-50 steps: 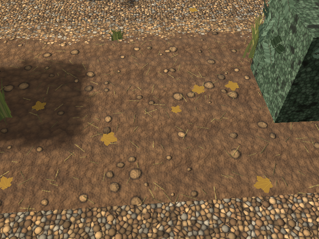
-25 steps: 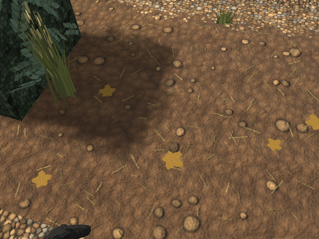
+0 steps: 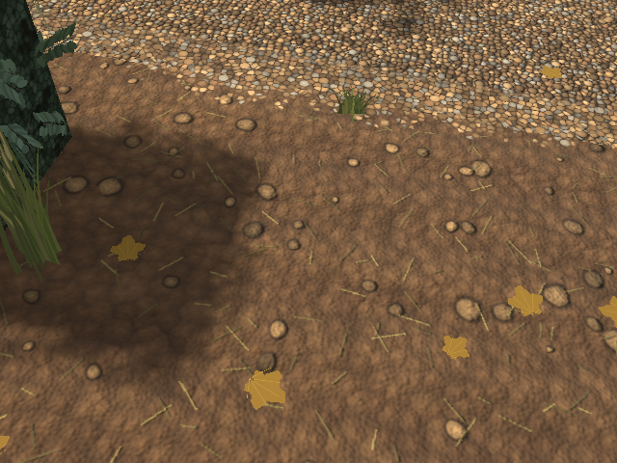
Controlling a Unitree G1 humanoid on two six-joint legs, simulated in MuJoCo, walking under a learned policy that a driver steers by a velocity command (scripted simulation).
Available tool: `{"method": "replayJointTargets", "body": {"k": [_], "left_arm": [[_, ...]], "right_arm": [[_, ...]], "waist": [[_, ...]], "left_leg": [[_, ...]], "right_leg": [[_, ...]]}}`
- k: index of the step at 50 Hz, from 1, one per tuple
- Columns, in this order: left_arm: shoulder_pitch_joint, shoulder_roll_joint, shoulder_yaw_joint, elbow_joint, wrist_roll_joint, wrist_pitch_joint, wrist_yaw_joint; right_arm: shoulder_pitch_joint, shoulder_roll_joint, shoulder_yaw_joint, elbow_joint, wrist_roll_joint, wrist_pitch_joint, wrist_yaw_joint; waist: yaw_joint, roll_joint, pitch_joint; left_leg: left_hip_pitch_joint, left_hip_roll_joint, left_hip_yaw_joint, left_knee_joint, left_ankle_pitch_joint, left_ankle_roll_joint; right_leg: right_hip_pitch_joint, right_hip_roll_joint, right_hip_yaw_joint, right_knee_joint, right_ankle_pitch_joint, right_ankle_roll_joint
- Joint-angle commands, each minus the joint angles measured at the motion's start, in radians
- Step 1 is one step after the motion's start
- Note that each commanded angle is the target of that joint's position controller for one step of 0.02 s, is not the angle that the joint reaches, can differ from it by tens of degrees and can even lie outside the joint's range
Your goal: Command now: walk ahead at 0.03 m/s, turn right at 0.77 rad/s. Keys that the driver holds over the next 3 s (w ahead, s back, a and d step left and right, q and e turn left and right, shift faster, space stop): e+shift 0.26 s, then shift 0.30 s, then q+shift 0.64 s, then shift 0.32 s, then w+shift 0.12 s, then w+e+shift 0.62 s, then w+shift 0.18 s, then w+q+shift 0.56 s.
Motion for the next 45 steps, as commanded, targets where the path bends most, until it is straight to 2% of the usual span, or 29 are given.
{"method": "replayJointTargets", "body": {"k": [1,4,6,8,9,10,11,12,13,14,15,16,17,18,20,24,28,30,31,33,34,35,36,37,38,39,41,42,45], "left_arm": [[-0.002,0.039,0.009,-0.078,-0.009,0.007,-0.019],[-0.060,0.021,-0.003,-0.125,-0.015,0.016,-0.037],[-0.077,0.034,-0.002,-0.147,-0.022,0.018,-0.041],[-0.086,0.046,0.001,-0.167,-0.026,0.016,-0.041],[-0.070,0.045,0.003,-0.167,-0.024,0.014,-0.040],[-0.032,0.054,0.006,-0.156,-0.016,0.006,-0.032],[0.022,0.128,0.025,-0.140,0.001,-0.008,-0.017],[0.047,0.308,0.061,-0.161,-0.006,-0.019,-0.007],[0.130,0.294,0.076,-0.154,-0.009,-0.020,-0.001],[0.083,0.245,0.058,-0.151,-0.005,-0.017,0.009],[-0.013,0.190,0.039,-0.168,-0.005,-0.011,0.019],[-0.077,0.154,0.024,-0.179,-0.012,-0.009,0.025],[-0.110,0.126,0.014,-0.193,-0.017,-0.010,0.026],[-0.102,0.115,0.007,-0.194,-0.021,-0.013,0.022],[-0.071,0.122,0.006,-0.179,-0.022,-0.022,0.017],[-0.043,0.118,-0.003,-0.153,-0.010,-0.031,0.023],[-0.046,0.111,-0.016,-0.130,0.001,-0.036,0.023],[-0.081,0.052,-0.044,-0.118,0.010,-0.044,0.026],[-0.083,0.048,-0.051,-0.105,0.013,-0.048,0.030],[-0.095,0.112,-0.034,-0.087,0.003,-0.044,0.042],[-0.075,0.127,-0.027,-0.083,0.000,-0.045,0.047],[-0.061,0.113,-0.026,-0.100,0.001,-0.045,0.052],[-0.053,0.078,-0.031,-0.113,-0.006,-0.040,0.054],[-0.097,0.075,-0.036,-0.117,-0.001,-0.035,0.061],[-0.124,0.080,-0.032,-0.122,-0.003,-0.033,0.057],[-0.130,0.067,-0.031,-0.116,-0.006,-0.032,0.051],[-0.131,0.055,-0.033,-0.120,-0.008,-0.033,0.042],[-0.136,0.045,-0.038,-0.117,-0.006,-0.035,0.040],[-0.167,0.034,-0.045,-0.133,-0.011,-0.042,0.037]], "right_arm": [[0.000,-0.146,-0.044,-0.063,0.000,-0.019,-0.004],[0.030,-0.180,-0.061,-0.055,-0.004,-0.021,0.010],[0.035,-0.209,-0.075,-0.052,-0.006,-0.022,0.025],[0.043,-0.232,-0.087,-0.051,0.000,-0.021,0.039],[0.037,-0.240,-0.093,-0.052,0.008,-0.019,0.045],[0.047,-0.240,-0.098,-0.046,0.016,-0.015,0.051],[0.081,-0.218,-0.097,-0.045,0.018,-0.010,0.059],[0.054,-0.124,-0.070,-0.130,0.012,0.003,0.059],[-0.068,-0.152,-0.064,-0.152,-0.010,0.018,0.044],[-0.046,-0.155,-0.064,-0.142,0.006,0.022,0.041],[-0.020,-0.164,-0.067,-0.117,0.020,0.014,0.042],[0.004,-0.186,-0.073,-0.101,0.015,0.010,0.042],[0.051,-0.207,-0.080,-0.075,0.003,0.012,0.045],[0.069,-0.211,-0.082,-0.065,0.000,0.016,0.050],[0.077,-0.189,-0.076,-0.061,0.009,0.025,0.056],[0.065,-0.177,-0.069,-0.057,0.008,0.038,0.052],[0.056,-0.163,-0.060,-0.050,0.012,0.037,0.047],[0.090,-0.135,-0.047,-0.020,0.020,0.037,0.047],[0.094,-0.127,-0.043,-0.011,0.024,0.036,0.047],[0.102,-0.151,-0.047,-0.013,0.022,0.024,0.050],[0.094,-0.185,-0.053,-0.021,0.015,0.012,0.051],[0.112,-0.251,-0.065,-0.027,0.005,-0.002,0.051],[0.113,-0.332,-0.093,-0.019,0.028,-0.004,0.056],[0.173,-0.308,-0.094,-0.007,0.022,-0.006,0.064],[0.188,-0.290,-0.096,0.000,0.019,-0.006,0.066],[0.139,-0.274,-0.097,-0.007,0.018,0.002,0.063],[0.075,-0.247,-0.100,-0.026,0.023,0.015,0.056],[0.072,-0.241,-0.104,-0.032,0.022,0.023,0.058],[0.116,-0.260,-0.123,-0.030,0.023,0.035,0.067]], "waist": [[-0.031,0.170,-0.083],[-0.058,0.204,-0.100],[-0.065,0.229,-0.114],[-0.064,0.242,-0.116],[-0.043,0.225,-0.117],[-0.015,0.174,-0.120],[0.008,-0.010,-0.103],[-0.018,-0.312,-0.070],[0.084,-0.150,-0.126],[0.038,-0.101,-0.105],[-0.007,-0.074,-0.064],[-0.038,-0.091,-0.061],[-0.051,-0.095,-0.086],[-0.050,-0.072,-0.110],[-0.043,-0.037,-0.114],[-0.022,-0.062,-0.078],[-0.013,-0.065,-0.053],[-0.026,-0.055,-0.072],[-0.027,-0.057,-0.071],[-0.060,-0.035,-0.049],[-0.054,0.000,-0.050],[-0.035,0.114,-0.070],[-0.014,0.248,-0.056],[-0.077,0.291,-0.064],[-0.082,0.225,-0.050],[-0.055,0.171,-0.037],[-0.030,0.173,-0.033],[-0.040,0.176,-0.047],[-0.077,0.182,-0.090]], "left_leg": [[0.172,0.254,-0.113,-0.130,0.350,0.170],[0.182,0.283,-0.061,-0.096,0.336,0.154],[0.164,0.300,-0.027,-0.066,0.343,0.136],[0.160,0.321,-0.005,-0.022,0.333,0.110],[0.134,0.321,0.025,0.030,0.308,0.078],[0.070,0.303,0.069,0.118,0.227,0.022],[-0.095,0.230,0.132,0.328,-0.003,-0.049],[-0.419,0.046,0.126,0.550,-0.502,-0.132],[-0.454,0.032,-0.060,0.683,-0.499,-0.123],[-0.455,0.047,-0.094,0.711,-0.405,-0.107],[-0.429,0.059,-0.111,0.682,-0.290,-0.092],[-0.402,0.055,-0.107,0.662,-0.225,-0.084],[-0.351,0.039,-0.090,0.675,-0.186,-0.082],[-0.318,0.025,-0.085,0.684,-0.172,-0.079],[-0.307,0.016,-0.087,0.646,-0.164,-0.074],[-0.290,0.009,-0.099,0.514,-0.159,-0.061],[-0.182,-0.008,-0.095,0.370,-0.187,-0.042],[-0.049,-0.007,-0.087,0.246,-0.181,-0.030],[0.010,-0.018,-0.081,0.187,-0.162,-0.024],[0.082,-0.045,-0.070,0.021,-0.033,-0.003],[0.101,-0.012,-0.144,-0.033,0.059,0.012],[0.121,0.114,-0.323,-0.068,0.238,0.047],[0.123,0.245,-0.503,-0.068,0.487,0.171],[0.127,0.327,-0.649,-0.133,0.507,0.263],[0.116,0.302,-0.631,-0.156,0.415,0.279],[0.084,0.239,-0.563,-0.149,0.323,0.251],[0.074,0.145,-0.487,-0.143,0.228,0.186],[0.089,0.113,-0.475,-0.136,0.210,0.174],[0.127,0.106,-0.534,-0.117,0.165,0.178]], "right_leg": [[-0.059,-0.042,-0.012,-0.028,0.009,0.028],[0.042,-0.055,-0.039,-0.217,-0.016,0.019],[0.127,-0.037,-0.087,-0.312,-0.025,0.001],[0.179,-0.028,-0.112,-0.409,-0.009,-0.020],[0.238,-0.019,-0.123,-0.501,0.048,-0.034],[0.334,-0.006,-0.103,-0.629,0.158,-0.049],[0.453,-0.104,0.100,-0.776,0.268,-0.083],[0.526,-0.403,0.537,-0.750,0.829,-0.225],[0.534,-0.402,0.511,-0.731,0.871,-0.331],[0.508,-0.356,0.411,-0.733,0.786,-0.319],[0.460,-0.281,0.325,-0.743,0.704,-0.276],[0.445,-0.231,0.277,-0.742,0.707,-0.242],[0.430,-0.203,0.236,-0.738,0.756,-0.235],[0.428,-0.201,0.227,-0.737,0.785,-0.232],[0.447,-0.207,0.235,-0.745,0.771,-0.235],[0.462,-0.222,0.274,-0.765,0.660,-0.241],[0.404,-0.215,0.287,-0.753,0.617,-0.242],[0.358,-0.211,0.250,-0.756,0.602,-0.223],[0.337,-0.210,0.238,-0.751,0.580,-0.212],[0.313,-0.194,0.214,-0.691,0.531,-0.177],[0.305,-0.171,0.207,-0.655,0.457,-0.144],[0.278,-0.095,0.146,-0.534,0.345,-0.107],[0.187,0.063,0.021,-0.430,0.087,-0.058],[0.111,0.087,0.022,-0.273,-0.147,-0.045],[0.077,0.071,0.062,-0.137,-0.172,-0.039],[0.070,0.049,0.081,-0.094,-0.125,-0.029],[0.062,0.027,0.084,-0.155,-0.045,-0.009],[0.064,0.039,0.063,-0.200,-0.033,0.005],[0.083,0.055,0.060,-0.319,-0.027,0.021]]}}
